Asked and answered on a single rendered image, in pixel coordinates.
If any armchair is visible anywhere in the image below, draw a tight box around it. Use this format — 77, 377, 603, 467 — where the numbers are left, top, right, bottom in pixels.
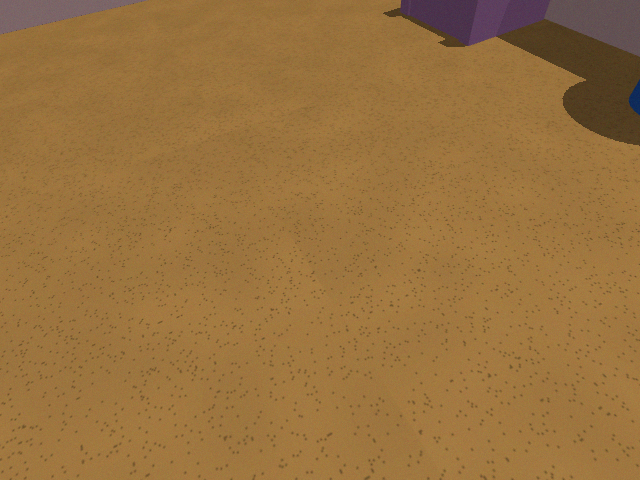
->
400, 0, 550, 46

